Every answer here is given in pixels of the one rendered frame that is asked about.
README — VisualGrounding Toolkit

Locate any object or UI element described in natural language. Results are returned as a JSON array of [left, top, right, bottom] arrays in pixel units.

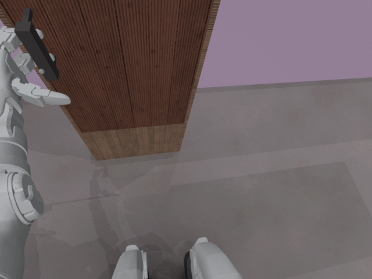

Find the robot left upper arm
[[0, 172, 44, 279]]

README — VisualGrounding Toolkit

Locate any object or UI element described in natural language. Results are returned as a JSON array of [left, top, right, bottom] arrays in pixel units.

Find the left robot hand
[[0, 26, 71, 107]]

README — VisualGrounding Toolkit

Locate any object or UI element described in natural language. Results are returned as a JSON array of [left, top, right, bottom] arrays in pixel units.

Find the right robot shin
[[191, 237, 208, 279]]

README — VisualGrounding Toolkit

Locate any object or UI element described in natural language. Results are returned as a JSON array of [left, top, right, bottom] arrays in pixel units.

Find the robot left forearm
[[0, 90, 31, 178]]

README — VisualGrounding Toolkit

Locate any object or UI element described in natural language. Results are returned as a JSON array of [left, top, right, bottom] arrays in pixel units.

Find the handle
[[14, 8, 59, 81]]

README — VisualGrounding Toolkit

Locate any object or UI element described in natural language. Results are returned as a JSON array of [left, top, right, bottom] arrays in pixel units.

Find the cupboard door
[[0, 0, 214, 133]]

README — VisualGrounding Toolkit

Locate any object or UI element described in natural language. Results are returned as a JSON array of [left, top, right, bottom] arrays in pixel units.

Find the left robot thigh
[[112, 249, 148, 279]]

